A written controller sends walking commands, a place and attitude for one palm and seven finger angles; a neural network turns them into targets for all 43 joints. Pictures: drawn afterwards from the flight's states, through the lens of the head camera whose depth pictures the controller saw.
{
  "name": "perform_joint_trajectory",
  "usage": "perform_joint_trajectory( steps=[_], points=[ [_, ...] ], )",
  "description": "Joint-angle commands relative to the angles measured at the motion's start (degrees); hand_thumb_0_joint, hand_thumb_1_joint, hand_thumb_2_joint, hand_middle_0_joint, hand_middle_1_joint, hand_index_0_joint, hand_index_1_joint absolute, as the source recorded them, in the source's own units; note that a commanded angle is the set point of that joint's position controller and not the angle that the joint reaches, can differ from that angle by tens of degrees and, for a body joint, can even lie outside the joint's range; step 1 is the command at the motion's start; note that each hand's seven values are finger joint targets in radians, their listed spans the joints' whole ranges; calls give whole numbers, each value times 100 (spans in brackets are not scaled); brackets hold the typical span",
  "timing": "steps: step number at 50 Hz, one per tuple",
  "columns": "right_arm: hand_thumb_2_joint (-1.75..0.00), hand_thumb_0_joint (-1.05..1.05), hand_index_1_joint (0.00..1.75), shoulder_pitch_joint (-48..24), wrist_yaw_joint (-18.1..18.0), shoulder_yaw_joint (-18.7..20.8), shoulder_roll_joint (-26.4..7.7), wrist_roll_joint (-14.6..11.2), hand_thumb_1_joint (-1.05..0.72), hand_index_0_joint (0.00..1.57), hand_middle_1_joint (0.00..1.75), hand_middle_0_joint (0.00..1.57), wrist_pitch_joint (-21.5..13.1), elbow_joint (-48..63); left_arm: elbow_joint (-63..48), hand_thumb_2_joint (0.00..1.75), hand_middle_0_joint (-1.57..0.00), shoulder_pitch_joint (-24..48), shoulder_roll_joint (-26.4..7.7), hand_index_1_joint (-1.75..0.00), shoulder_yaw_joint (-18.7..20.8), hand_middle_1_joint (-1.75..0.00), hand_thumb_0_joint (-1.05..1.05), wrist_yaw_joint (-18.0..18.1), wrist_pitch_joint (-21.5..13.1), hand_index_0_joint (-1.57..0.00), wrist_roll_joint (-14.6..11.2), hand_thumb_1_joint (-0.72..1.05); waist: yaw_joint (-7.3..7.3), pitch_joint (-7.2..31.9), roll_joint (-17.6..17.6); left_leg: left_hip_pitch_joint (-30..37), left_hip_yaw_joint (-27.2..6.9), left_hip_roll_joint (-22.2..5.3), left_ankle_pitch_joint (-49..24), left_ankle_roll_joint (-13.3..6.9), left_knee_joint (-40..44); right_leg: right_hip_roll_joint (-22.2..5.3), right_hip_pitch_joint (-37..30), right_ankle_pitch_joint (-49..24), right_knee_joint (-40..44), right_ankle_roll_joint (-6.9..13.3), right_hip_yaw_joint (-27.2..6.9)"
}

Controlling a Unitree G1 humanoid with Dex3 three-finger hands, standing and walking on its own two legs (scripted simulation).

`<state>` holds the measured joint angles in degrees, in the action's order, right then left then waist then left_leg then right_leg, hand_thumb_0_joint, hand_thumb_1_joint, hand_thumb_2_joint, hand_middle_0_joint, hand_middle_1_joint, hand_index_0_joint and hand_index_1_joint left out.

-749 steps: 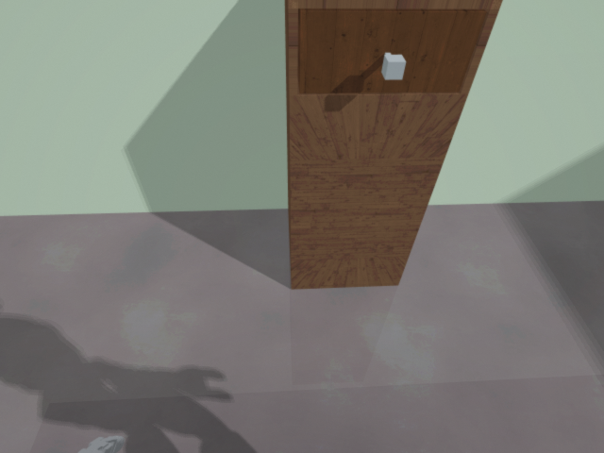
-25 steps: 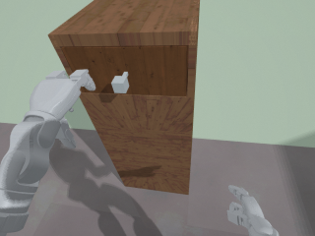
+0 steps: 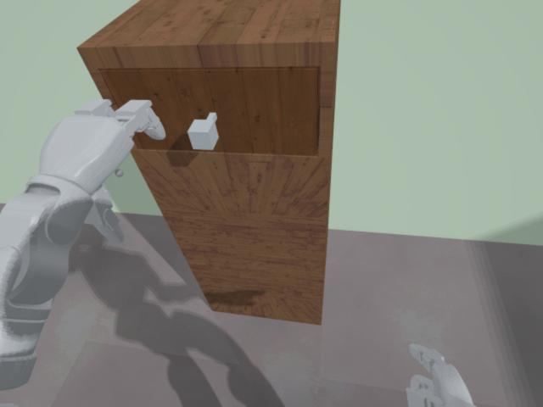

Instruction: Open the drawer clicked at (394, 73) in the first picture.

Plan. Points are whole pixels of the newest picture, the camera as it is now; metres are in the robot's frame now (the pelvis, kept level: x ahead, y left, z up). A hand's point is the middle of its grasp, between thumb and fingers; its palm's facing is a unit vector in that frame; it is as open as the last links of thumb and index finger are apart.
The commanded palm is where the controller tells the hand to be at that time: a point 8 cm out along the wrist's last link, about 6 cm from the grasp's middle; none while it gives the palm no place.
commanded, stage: raise the hand with hooked fingers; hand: left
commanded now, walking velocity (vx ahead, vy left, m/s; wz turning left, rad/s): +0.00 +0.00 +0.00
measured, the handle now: (207, 128) +0.53 +0.20 +0.14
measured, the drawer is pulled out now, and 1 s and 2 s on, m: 0.00 0.00 0.00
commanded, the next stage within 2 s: move the hooked fingers above the handle in 0.10 s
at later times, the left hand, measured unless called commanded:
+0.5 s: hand (115, 152) +0.35 +0.25 +0.22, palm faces +0.18 -0.04 -0.98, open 13.8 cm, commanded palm +0.31 +0.23 +0.27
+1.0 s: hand (150, 144) +0.41 +0.24 +0.19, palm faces +0.02 -0.01 -1.00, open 13.8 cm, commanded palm +0.39 +0.22 +0.27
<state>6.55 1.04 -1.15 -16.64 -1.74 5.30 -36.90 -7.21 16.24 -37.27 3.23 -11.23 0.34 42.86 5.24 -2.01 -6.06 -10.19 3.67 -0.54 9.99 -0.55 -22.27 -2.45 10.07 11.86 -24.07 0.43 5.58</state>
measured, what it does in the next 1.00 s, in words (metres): stands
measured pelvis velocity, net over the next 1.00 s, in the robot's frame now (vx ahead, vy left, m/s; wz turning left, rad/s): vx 0.02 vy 0.00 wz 0.01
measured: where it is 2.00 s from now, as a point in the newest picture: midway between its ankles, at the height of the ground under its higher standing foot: outside the picture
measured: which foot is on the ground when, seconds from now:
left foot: down 0.00-1.00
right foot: down 0.00-1.00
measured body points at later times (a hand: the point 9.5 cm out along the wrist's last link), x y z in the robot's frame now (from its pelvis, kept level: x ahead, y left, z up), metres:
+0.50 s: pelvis +0.00 +0.00 +0.00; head +0.01 -0.05 +0.45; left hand +0.34 +0.25 +0.28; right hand +0.21 -0.22 -0.11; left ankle +0.02 +0.11 -0.74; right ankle +0.01 -0.11 -0.74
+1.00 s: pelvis +0.02 +0.00 +0.00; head +0.05 -0.04 +0.45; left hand +0.41 +0.24 +0.25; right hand +0.20 -0.23 -0.13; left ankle +0.02 +0.11 -0.74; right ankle +0.01 -0.11 -0.74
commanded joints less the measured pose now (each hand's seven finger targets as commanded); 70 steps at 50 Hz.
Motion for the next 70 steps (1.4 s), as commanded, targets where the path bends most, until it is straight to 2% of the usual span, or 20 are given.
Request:
perform_joint_trajectory(
  steps=[1, 7, 11, 16, 20, 23, 26, 29, 31, 36, 40, 46, 49, 53, 56, 58, 61, 64, 67, 70],
  points=[
    [-90, 0, 30, -1125, -27, 177, -548, -112, -90, 20, 30, 20, -237, 957, -219, 30, -30, 1894, -1194, -120, 853, -120, 0, 288, 493, -30, 33, -50, 54, 1255, 355, 59, -197, 147, -570, 0, 300, 153, -426, -252, 360, 75, -387],
    [-90, 0, 30, -1213, -43, 121, -549, -80, -90, 20, 30, 20, -197, 1138, -828, 30, -30, 1800, -967, -120, 222, -120, 0, -222, 646, -30, 264, -50, -53, 1617, 568, 157, -182, 198, -490, -95, 246, 84, -576, -299, 282, 35, -412],
    [-90, 0, 30, -1126, -156, 100, -563, -8, -90, 20, 30, 20, -241, 1071, -1058, 30, -30, 2113, -1745, -120, 956, -120, 0, -200, 287, -30, 235, -50, -31, 1545, 618, 179, -244, 202, -438, -141, 200, 134, -547, -254, 334, 8, -425],
    [-90, 0, 30, -909, -219, 114, -513, -24, -90, 20, 30, 20, -323, 832, -402, 30, -30, 2814, -2066, -120, 1471, -120, 0, 176, -49, -30, 67, -50, -12, 1512, 294, 215, -287, 191, -723, -77, 206, 168, -533, -400, 407, 48, -345],
    [-90, 0, 30, -861, -157, 145, -508, -44, -90, 20, 30, 20, -268, 798, 141, 30, -30, 2953, -1278, -120, 714, -120, 0, 273, 146, -30, 119, -50, -84, 1434, 32, 185, -227, 192, -883, -13, 240, 141, -351, -565, 343, 80, -260],
    [-90, 0, 30, -893, -93, 161, -541, -86, -90, 20, 30, 20, -207, 862, 314, 30, -30, 3001, -613, -120, -132, -120, 0, 76, 446, -30, 313, -50, -205, 1460, 203, 199, -216, 181, -799, -9, 256, 136, -252, -508, 343, 87, -268],
    [-90, 0, 30, -996, -46, 170, -547, -113, -90, 20, 30, 20, -174, 1015, 133, 30, -30, 2908, -393, -120, -469, -120, 0, -130, 638, -30, 496, -50, -207, 1655, 424, 290, -239, 181, -840, -54, 195, 146, -342, -637, 295, 114, -340],
    [-90, 0, 30, -898, -97, 149, -606, -65, -90, 20, 30, 20, -109, 997, 22, 30, -30, 3085, -971, -120, -56, -120, 0, -237, 543, -30, 548, -50, -171, 1878, 657, 241, -236, 223, -862, -116, 238, 110, -588, -794, 264, 85, -333],
    [-90, 0, 30, -808, -137, 144, -656, -34, -90, 20, 30, 20, -105, 930, 47, 30, -30, 3249, -1655, -120, 646, -120, 0, -169, 362, -30, 473, -50, -81, 2019, 756, 190, -273, 212, -1019, -131, 194, 129, -798, -1004, 220, 84, -353],
    [-90, 0, 30, -692, -169, 167, -553, -10, -90, 20, 30, 20, -155, 856, 182, 30, -30, 3577, -2099, -120, 1385, -120, 0, 234, -31, -30, 228, -50, 63, 2194, 363, 215, -275, 205, -1622, -96, 118, 137, -973, -1465, 98, 114, -317],
    [-90, 0, 30, -590, -112, 209, -568, -53, -90, 20, 30, 20, -90, 781, 862, 30, -30, 3548, -1309, -120, 674, -120, 0, 373, 218, -30, 282, -50, -77, 1854, 321, 136, -175, 158, -1584, -48, 127, 142, -548, -1354, 128, 112, -262],
    [-90, 0, 30, -628, -80, 220, -645, -182, -90, 20, 30, 20, 75, 904, 1114, 30, -30, 3824, -221, -120, -847, -120, 0, -126, 811, -30, 611, -50, -433, 1766, 647, 240, -181, 180, -1201, -90, 120, 150, -214, -1109, 232, 99, -284],
    [-90, 0, 30, -580, -146, 224, -635, -154, -90, 20, 30, 20, 36, 963, 536, 30, -30, 4362, -511, -120, -800, -120, 0, -289, 619, -30, 669, -50, -449, 2264, 612, 537, -259, 249, -1290, -171, 72, 159, -318, -1204, 166, 100, -317],
    [-90, 0, 30, -359, -237, 225, -600, -67, -90, 20, 30, 20, -65, 819, 310, 30, -30, 4801, -1469, -120, 233, -120, 0, -67, 68, -30, 509, -50, -293, 2662, 400, 679, -349, 241, -1835, -164, 10, 180, -623, -1606, 54, 146, -301],
    [-90, 0, 30, -218, -238, 195, -603, -11, -90, 20, 30, 20, -62, 658, 917, 30, -30, 4871, -1928, -120, 901, -120, 0, 313, -69, -30, 380, -50, -141, 2610, 359, 415, -311, 217, -2187, -95, -24, 187, -787, -1858, 12, 160, -249],
    [-90, 0, 30, -229, -225, 161, -511, -39, -90, 20, 30, 20, -14, 561, 1654, 30, -30, 4802, -1717, -120, 887, -120, 0, 573, 42, -30, 381, -50, -101, 2209, 541, 102, -242, 171, -2087, -59, 19, 181, -717, -1811, 11, 154, -207],
    [-90, 0, 30, -291, -170, 179, -583, -95, -90, 20, 30, 20, 109, 498, 2483, 30, -30, 4590, -1508, -120, 603, -120, 0, 730, 417, -30, 524, -50, -83, 2053, 677, -96, -106, 134, -1954, 0, 75, 166, -720, -1750, 23, 145, -229],
    [-90, 0, 30, -349, -131, 190, -693, -100, -90, 20, 30, 20, 231, 620, 2627, 30, -30, 4575, -1281, -120, 70, -120, 0, 462, 895, -30, 851, -50, -159, 2390, 631, -69, -55, 122, -2030, -45, 38, 122, -769, -1979, -56, 127, -295],
    [-90, 0, 30, -375, -108, 244, -711, -232, -90, 20, 30, 20, 352, 814, 2372, 30, -30, 4849, -367, -120, -1034, -120, 0, -101, 1143, -30, 933, -50, -531, 2260, 706, 145, -88, 155, -1834, -132, -45, 133, -408, -1951, 17, 95, -296],
    [-90, 0, 30, -274, -198, 272, -679, -232, -90, 20, 30, 20, 269, 923, 1572, 30, -30, 5310, 23, -120, -1525, -120, 0, -544, 834, -30, 737, -50, -758, 2346, 732, 601, -276, 222, -1726, -248, -106, 182, -79, -1741, 9, 85, -301]
  ],
)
